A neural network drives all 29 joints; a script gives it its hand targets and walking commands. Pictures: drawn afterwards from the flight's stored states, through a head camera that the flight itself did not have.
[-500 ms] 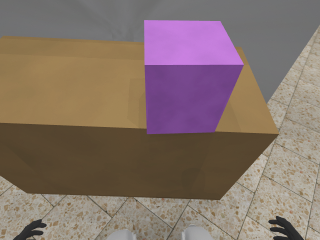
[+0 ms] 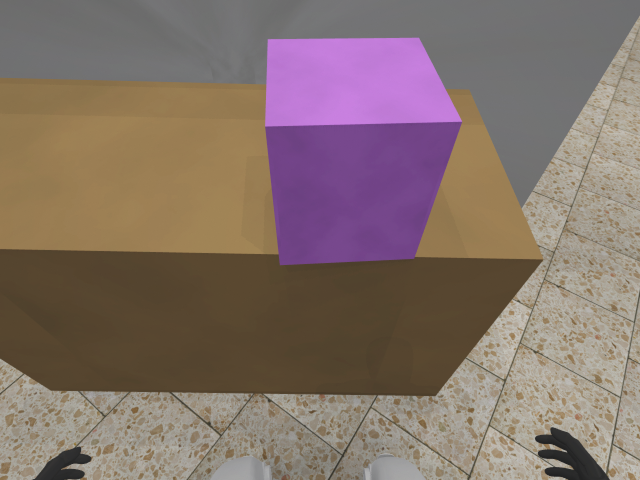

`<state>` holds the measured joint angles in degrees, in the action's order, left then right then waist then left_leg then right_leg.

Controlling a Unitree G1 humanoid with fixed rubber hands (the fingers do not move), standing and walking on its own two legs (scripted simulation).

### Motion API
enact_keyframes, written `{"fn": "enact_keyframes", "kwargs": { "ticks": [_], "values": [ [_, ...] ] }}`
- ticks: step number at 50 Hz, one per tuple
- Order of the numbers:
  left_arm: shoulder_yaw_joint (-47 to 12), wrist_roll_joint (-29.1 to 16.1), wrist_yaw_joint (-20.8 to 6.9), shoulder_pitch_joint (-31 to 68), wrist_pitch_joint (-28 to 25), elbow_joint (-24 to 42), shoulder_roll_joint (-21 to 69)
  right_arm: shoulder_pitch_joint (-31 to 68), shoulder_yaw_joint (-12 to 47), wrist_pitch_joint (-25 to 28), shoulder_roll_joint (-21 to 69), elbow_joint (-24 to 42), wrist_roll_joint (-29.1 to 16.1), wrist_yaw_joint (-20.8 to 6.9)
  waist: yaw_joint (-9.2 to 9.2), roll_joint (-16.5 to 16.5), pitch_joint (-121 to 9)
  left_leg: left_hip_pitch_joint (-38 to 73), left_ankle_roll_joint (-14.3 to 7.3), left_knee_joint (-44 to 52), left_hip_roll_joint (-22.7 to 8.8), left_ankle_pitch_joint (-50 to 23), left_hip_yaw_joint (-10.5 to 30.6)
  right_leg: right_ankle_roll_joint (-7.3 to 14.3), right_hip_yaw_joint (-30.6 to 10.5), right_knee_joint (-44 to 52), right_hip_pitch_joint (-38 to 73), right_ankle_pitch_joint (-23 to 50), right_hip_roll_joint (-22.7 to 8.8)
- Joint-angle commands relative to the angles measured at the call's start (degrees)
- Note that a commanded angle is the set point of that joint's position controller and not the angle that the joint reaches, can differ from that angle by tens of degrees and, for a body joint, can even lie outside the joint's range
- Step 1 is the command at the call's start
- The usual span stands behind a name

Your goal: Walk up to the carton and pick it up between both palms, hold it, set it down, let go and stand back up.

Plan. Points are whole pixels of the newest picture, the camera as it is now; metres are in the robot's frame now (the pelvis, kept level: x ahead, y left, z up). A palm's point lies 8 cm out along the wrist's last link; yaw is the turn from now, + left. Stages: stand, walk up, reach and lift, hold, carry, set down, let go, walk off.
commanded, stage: walk up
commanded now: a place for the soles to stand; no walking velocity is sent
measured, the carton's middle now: (346, 156) +0.54 -0.01 +0.10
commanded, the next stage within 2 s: none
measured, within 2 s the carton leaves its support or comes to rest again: neither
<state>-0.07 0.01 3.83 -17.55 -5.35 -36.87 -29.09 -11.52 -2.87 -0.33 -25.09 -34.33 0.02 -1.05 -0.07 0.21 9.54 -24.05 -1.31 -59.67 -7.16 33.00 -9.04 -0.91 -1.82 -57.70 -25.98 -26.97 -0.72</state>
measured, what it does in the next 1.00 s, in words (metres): stands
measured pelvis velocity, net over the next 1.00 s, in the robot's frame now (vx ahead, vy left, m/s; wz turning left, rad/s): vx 0.00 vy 0.01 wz -0.01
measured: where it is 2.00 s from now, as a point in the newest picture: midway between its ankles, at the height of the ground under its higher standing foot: outside the picture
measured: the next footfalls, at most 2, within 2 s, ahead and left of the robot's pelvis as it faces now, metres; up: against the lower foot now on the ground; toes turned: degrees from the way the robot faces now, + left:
right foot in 1.36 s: +0.18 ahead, -0.17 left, +0.00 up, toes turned +0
left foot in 1.64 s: +0.16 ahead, +0.10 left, +0.00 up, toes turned +6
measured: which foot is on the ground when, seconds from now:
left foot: down 0.00-1.00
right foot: down 0.00-1.00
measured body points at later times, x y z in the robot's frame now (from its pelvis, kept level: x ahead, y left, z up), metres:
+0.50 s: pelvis +0.00 +0.01 +0.00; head +0.04 +0.01 +0.45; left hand +0.11 +0.35 -0.07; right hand +0.16 -0.31 -0.07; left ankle +0.03 +0.11 -0.68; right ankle +0.03 -0.14 -0.67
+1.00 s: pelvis +0.00 +0.01 +0.00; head +0.02 +0.01 +0.45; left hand +0.10 +0.35 -0.07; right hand +0.16 -0.31 -0.07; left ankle +0.03 +0.11 -0.67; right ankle +0.03 -0.14 -0.67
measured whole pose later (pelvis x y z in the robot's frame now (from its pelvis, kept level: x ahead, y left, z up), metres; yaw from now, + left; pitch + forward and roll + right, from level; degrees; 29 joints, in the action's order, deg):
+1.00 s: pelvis +0.00 +0.01 +0.00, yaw +0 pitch -5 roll +0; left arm -0.1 0.0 2.9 -20.3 -5.6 -36.9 -29.3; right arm -11.1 -2.9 -0.2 -25.3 -34.3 0.0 -2.0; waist -0.1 0.2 7.8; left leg -24.2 -2.0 -59.6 -6.0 35.1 -9.3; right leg 1.3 -2.1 -57.7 -25.1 -29.1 -2.3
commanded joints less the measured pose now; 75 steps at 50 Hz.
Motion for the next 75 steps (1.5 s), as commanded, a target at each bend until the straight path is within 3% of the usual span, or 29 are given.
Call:
{"fn": "enact_keyframes", "kwargs": {
  "ticks": [1, 3, 6, 10, 12, 14, 15, 20, 22, 25, 27, 30, 34, 36, 39, 42, 44, 45, 47, 51, 52, 53, 55, 64, 66, 67, 68, 69, 75],
  "values": [
    [6.58, 1.69, 1.43, -0.96, -0.97, -3.06, -18.52, 5.10, -5.61, 0.41, -12.54, 0.96, 0.67, 0.07, 0.55, -6.42, -8.19, -5.83, -0.65, 5.24, 0.78, 0.36, 10.36, 16.16, -32.86, 23.51, 0.36, 6.91, -13.64],
    [5.53, 1.35, 1.17, 1.49, -0.37, -2.21, -15.04, -0.59, -6.30, 1.18, -13.11, -1.37, 0.85, -0.30, 3.53, -3.81, -9.50, 6.80, -2.65, 15.78, 0.32, -4.28, 12.31, 10.68, -20.82, 17.02, -9.61, 8.39, -7.20],
    [4.53, 0.54, 1.12, 2.36, 0.46, -1.36, -10.74, -2.27, -6.98, 2.32, -18.19, -1.86, 1.61, -0.24, 5.02, 10.82, -8.40, 12.03, -10.08, 36.70, -18.29, 1.07, 29.93, 2.59, 2.20, -5.81, -17.26, -6.01, 1.41],
    [5.52, 0.66, 0.31, -4.96, -0.56, -3.77, -12.06, 4.02, -6.21, 1.87, -16.36, 0.09, 1.00, 0.00, -0.28, 9.02, -9.49, 6.22, -10.76, 25.37, -14.56, -19.94, 17.22, 2.72, 5.94, 3.67, -4.13, -2.14, -0.44],
    [6.36, 1.06, 0.33, -8.48, -1.63, -4.67, -13.29, 5.20, -5.40, 1.50, -13.53, 1.56, 0.38, -0.07, -2.27, 0.90, -13.58, -0.20, -5.07, 11.36, -7.13, -23.37, 7.37, 4.51, -0.42, 12.50, 7.40, 17.62, -0.31],
    [7.45, 1.63, 1.07, -9.27, -1.81, -3.54, -19.20, 7.05, -4.90, 0.46, -10.71, 3.40, -0.38, 0.39, -3.03, -8.97, -14.97, -10.47, 0.26, -1.28, 1.88, -4.22, 7.92, 15.30, -33.39, 23.12, 10.74, 20.26, -14.17],
    [7.11, 1.35, 1.22, -6.74, -1.48, -3.17, -19.51, 7.94, -5.36, 0.07, -12.52, 2.82, -0.15, 0.55, -2.27, -6.83, -12.97, -9.48, 0.30, -1.18, 1.55, 5.31, 10.05, 18.37, -36.55, 24.04, 8.58, 18.27, -16.47],
    [4.21, 0.66, 1.15, 2.56, -0.12, -1.26, -11.26, -3.38, -6.69, 1.81, -15.52, -2.27, 1.08, -0.20, 5.38, 5.29, -11.81, 15.31, -5.44, 25.25, -7.13, -4.79, 20.17, 5.72, -6.01, 3.56, -16.42, 10.96, -0.82],
    [4.52, 0.31, 1.39, 2.00, 0.40, -1.52, -11.24, -1.80, -6.87, 2.37, -17.92, -1.79, 1.17, -0.24, 4.58, 9.81, -9.94, 13.06, -11.46, 33.36, -18.78, -12.10, 27.77, 2.45, 2.73, -6.01, -15.34, -7.45, 0.41],
    [5.36, 0.41, 0.53, -4.04, -0.22, -3.31, -12.08, 3.61, -6.41, 1.94, -16.91, -0.02, 0.96, 0.04, 0.30, 9.45, -9.64, 7.05, -11.94, 26.97, -16.00, -20.60, 19.03, 2.60, 5.62, 0.48, -5.72, -4.59, -0.86],
    [6.00, 0.81, 0.39, -8.08, -1.37, -4.79, -12.56, 5.68, -5.55, 1.55, -14.25, 1.17, 0.48, -0.02, -2.23, 3.58, -12.45, 0.97, -6.37, 15.40, -8.88, -24.08, 9.13, 3.87, 2.98, 11.80, 5.65, 13.37, 0.17],
    [7.21, 1.36, 1.14, -7.45, -1.53, -3.45, -19.73, 7.87, -5.30, 0.01, -11.82, 3.00, -0.25, 0.52, -2.38, -7.26, -13.43, -8.53, 0.20, -1.03, 1.66, 4.29, 9.33, 17.84, -35.71, 24.90, 7.20, 16.65, -16.78],
    [5.24, 1.16, 1.37, 1.18, -0.45, -2.41, -14.93, 0.56, -6.10, 1.21, -13.05, -1.13, 0.79, -0.28, 3.61, -2.35, -10.16, 7.33, -2.61, 16.39, -0.25, -5.46, 12.97, 10.68, -18.61, 15.48, -9.41, 11.53, -7.74],
    [3.98, 0.36, 1.26, 2.57, 0.21, -1.36, -9.87, -3.86, -6.79, 2.08, -17.24, -2.38, 1.30, -0.31, 5.77, 10.94, -10.62, 13.96, -7.40, 33.50, -13.98, 0.90, 25.26, 3.83, 1.65, -3.14, -17.07, 3.79, 2.10],
    [5.19, 0.43, 0.74, -1.31, 0.22, -2.52, -12.49, 1.54, -6.96, 2.15, -18.33, -0.93, 1.17, -0.22, 2.31, 9.42, -8.65, 8.41, -12.57, 32.67, -18.14, -9.42, 24.44, 2.58, 3.65, -5.19, -11.07, -8.42, -1.66],
    [5.93, 0.87, 0.22, -7.56, -0.99, -4.98, -12.03, 5.72, -5.76, 1.62, -15.25, 0.71, 0.72, -0.22, -1.78, 7.26, -10.57, 1.33, -8.28, 21.05, -11.20, -19.45, 12.22, 3.13, 6.12, 9.19, 3.07, 3.56, 0.21],
    [7.21, 1.71, 0.67, -9.43, -1.73, -4.86, -15.76, 5.51, -5.18, 1.04, -11.49, 2.32, 0.11, -0.24, -2.30, -5.92, -13.56, -6.70, -2.35, 3.19, -2.01, -14.78, 4.17, 7.57, -13.71, 18.50, 9.76, 15.28, -5.95],
    [7.52, 1.99, 0.99, -8.90, -1.84, -3.77, -19.37, 6.95, -4.82, 0.35, -10.35, 3.22, -0.16, 0.18, -2.60, -9.46, -13.53, -10.97, 0.03, -0.30, 2.25, -1.26, 7.23, 14.33, -32.90, 24.81, 8.55, 13.85, -14.56],
    [8.72, 2.39, -1.48, -8.16, -1.04, -1.77, -21.12, 6.34, -6.82, 2.43, -15.53, 3.18, 0.53, -1.19, -3.26, -10.40, -10.99, -13.09, -2.39, -3.51, 1.92, 11.28, 10.73, 19.81, -40.75, 29.83, 5.97, -27.80, -16.06],
    [6.89, 2.20, -2.55, 2.21, 0.14, 1.11, -14.58, -11.76, -8.89, 4.38, -16.77, -3.23, 0.50, -1.45, 7.87, -1.03, -8.58, 18.76, -4.51, 17.20, 0.55, 9.86, 13.94, 10.83, -17.71, 16.12, -23.74, -24.76, -5.11],
    [5.39, 1.77, -2.65, 7.34, 0.24, 3.44, -9.55, -21.23, -10.10, 4.99, -20.97, -5.39, 1.03, -0.86, 14.11, 13.03, -9.15, 31.42, -6.28, 35.65, -11.21, 24.27, 32.08, 4.26, -3.15, -4.95, -38.38, -12.43, 4.77],
    [4.57, 1.85, -2.18, 10.27, 0.11, 4.94, -9.66, -19.70, -10.46, 5.52, -24.34, -4.70, 0.71, -0.30, 13.23, 10.83, -5.34, 30.33, -7.52, 47.34, -22.39, 27.34, 47.47, 3.22, -2.78, -15.35, -43.56, -5.52, 3.21],
    [5.57, 1.33, -2.72, 6.44, 0.25, 1.96, -13.12, -12.00, -9.88, 5.94, -23.97, -3.45, 0.27, 0.44, 7.44, 0.56, -2.78, 24.83, -6.10, 46.00, -21.81, 21.30, 41.73, 2.82, -5.47, -15.21, -37.24, 1.29, -1.34],
    [5.42, 0.57, -4.13, 0.84, -0.18, -0.31, -8.59, -7.24, -7.00, 5.48, -17.80, 1.53, 0.45, 0.36, 1.44, 10.68, -3.19, 9.82, -9.09, 27.42, -11.62, -36.34, 9.10, 2.15, 8.59, 5.34, -6.64, 7.97, -1.30],
    [6.09, 0.55, -3.04, -6.94, -1.06, -3.38, -9.08, -2.34, -5.79, 4.47, -15.33, 3.36, -0.45, 0.25, -3.84, 5.24, -9.88, 3.21, -6.60, 11.33, -7.46, -46.45, 1.19, 2.75, 11.24, 15.67, 11.09, 16.16, 3.81],
    [7.27, 0.92, -2.13, -13.41, -1.68, -5.29, -11.67, -3.05, -4.91, 4.20, -12.24, 3.94, -1.00, 0.41, -7.30, -2.28, -14.53, -3.51, -4.70, -4.01, -4.59, -43.99, 1.07, 4.76, 4.00, 18.42, 21.26, 20.80, 3.78],
    [8.32, 1.47, -1.15, -15.60, -1.96, -4.68, -16.52, -5.78, -3.77, 3.81, -8.08, 5.11, -1.96, 0.59, -7.06, -14.87, -18.17, -13.67, -1.50, -16.06, 1.90, -23.53, 2.46, 10.07, -20.15, 22.53, 27.96, 29.36, -7.11],
    [8.09, 0.32, -0.88, -12.90, -1.71, -2.17, -19.44, -5.07, -4.03, 2.86, -10.02, 5.79, -2.26, 1.17, -5.58, -14.94, -20.29, -17.35, -0.31, -18.56, 5.43, 0.17, 7.34, 17.29, -43.10, 31.58, 25.91, 22.60, -17.19],
    [6.37, 1.30, 0.56, -4.02, -0.60, -1.09, -15.91, -6.04, -5.81, 0.57, -12.39, 0.12, 0.17, 0.77, -0.94, -8.71, -9.13, -6.89, -0.01, -5.92, 1.19, 3.27, 10.71, 16.28, -30.27, 26.63, -0.55, 10.82, -12.98]
  ]
}}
